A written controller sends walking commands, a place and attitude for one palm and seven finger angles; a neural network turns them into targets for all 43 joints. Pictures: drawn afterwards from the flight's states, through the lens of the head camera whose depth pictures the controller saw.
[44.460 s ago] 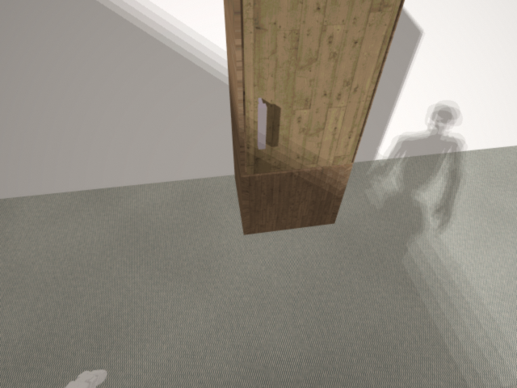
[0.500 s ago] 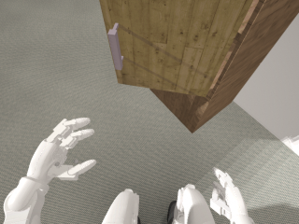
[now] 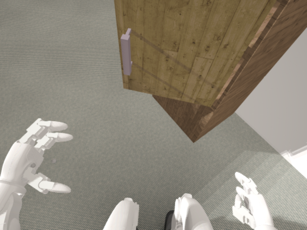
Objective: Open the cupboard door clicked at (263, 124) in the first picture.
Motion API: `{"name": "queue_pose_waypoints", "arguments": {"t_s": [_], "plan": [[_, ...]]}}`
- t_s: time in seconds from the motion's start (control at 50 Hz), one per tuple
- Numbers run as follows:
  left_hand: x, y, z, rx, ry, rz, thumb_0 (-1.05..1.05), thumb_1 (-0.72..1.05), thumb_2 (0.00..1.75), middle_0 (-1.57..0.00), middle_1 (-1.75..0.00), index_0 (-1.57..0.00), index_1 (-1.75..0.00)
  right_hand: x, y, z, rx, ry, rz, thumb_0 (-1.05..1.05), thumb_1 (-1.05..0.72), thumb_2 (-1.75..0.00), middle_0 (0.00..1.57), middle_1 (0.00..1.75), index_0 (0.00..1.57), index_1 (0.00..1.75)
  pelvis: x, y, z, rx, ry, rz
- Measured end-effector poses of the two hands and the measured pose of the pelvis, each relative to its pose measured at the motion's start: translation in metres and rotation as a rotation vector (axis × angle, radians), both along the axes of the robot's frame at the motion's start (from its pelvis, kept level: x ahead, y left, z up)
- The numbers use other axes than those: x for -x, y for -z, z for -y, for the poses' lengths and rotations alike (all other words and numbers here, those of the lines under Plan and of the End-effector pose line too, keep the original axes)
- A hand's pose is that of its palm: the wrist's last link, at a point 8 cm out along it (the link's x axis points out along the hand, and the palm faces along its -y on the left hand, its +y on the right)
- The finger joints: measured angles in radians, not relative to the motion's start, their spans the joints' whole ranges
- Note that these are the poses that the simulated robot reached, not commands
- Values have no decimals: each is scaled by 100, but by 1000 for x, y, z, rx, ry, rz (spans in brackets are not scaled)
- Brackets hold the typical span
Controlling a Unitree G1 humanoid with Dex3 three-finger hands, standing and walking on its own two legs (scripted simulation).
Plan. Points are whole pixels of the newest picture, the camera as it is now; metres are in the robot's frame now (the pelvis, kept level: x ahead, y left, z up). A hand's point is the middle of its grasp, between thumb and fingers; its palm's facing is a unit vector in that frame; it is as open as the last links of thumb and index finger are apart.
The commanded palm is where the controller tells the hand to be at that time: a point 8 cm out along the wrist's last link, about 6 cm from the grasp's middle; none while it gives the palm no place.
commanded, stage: raise the hand with hooked fingers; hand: left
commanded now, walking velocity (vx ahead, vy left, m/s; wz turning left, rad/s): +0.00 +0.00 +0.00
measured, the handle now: (128, 52) +0.66 +0.14 +0.01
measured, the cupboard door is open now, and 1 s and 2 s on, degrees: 41 41 41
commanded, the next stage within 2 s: move the hooked fingers beside the handle in 0.88 s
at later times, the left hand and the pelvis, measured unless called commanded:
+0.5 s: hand (43, 146) +0.29 +0.28 +0.04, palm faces -0.15 -0.99 -0.07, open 14.0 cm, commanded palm +0.27 +0.32 +0.04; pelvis +0.00 +0.01 +0.00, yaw -1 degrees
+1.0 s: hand (45, 151) +0.28 +0.27 +0.04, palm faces -0.13 -0.99 -0.07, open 14.0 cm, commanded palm +0.27 +0.32 +0.04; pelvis +0.00 +0.00 -0.01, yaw -1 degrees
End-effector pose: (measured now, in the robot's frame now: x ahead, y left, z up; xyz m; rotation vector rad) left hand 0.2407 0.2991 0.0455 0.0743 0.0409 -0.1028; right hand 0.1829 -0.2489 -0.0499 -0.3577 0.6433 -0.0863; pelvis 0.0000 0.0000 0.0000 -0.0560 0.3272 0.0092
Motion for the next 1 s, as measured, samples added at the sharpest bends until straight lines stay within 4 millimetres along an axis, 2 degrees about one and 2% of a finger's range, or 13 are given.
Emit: {"name": "queue_pose_waypoints", "arguments": {"t_s": [0.06, 0.16, 0.22, 0.34, 0.44, 0.64, 1.0], "plan": [[-5, -1, -7, -2, -10, 9, -1, -39, 35, -29, -113, -29, -113, -7, 2, -7, -11, -27, -1, 1, -90, -90, 21, 30, 21, 30, -2, 1, -1, 6, -5, -6], [-13, 10, -11, 0, 39, -60, -1, -45, 32, -30, -117, -30, -117, -10, 9, -16, -31, -38, -18, 1, -90, -90, 21, 30, 21, 30, -4, 3, -3, 10, -1, -14], [-19, 10, -14, -1, 54, -68, -1, -47, 31, -30, -119, -30, -118, -7, 12, -17, -34, -32, -35, 1, -90, -90, 21, 30, 21, 30, -5, 3, -3, 12, 3, -17], [-29, -4, -30, -19, 22, 7, -2, -49, 30, -30, -120, -30, -119, 5, 18, -14, -26, -17, -84, 1, -90, -90, 21, 30, 21, 31, -5, 4, -4, 15, 5, -27], [-34, -1, -40, -16, 21, -23, -2, -50, 30, -30, -120, -30, -120, 15, 23, -7, -20, 6, -114, 1, -90, -90, 21, 30, 21, 31, -4, 5, -5, 16, 6, -34], [-29, 1, -30, -4, 44, -18, -2, -50, 30, -30, -120, -30, -120, 26, 16, 0, -9, 23, -107, 1, -90, -90, 21, 30, 21, 30, 0, 3, -5, 8, 14, -29], [-23, 3, -29, 0, 29, -16, -2, -50, 30, -30, -120, -30, -120, 18, 17, -3, -16, 6, -77, 1, -90, -90, 21, 30, 21, 30, 3, 6, -1, 9, 7, -20]]}}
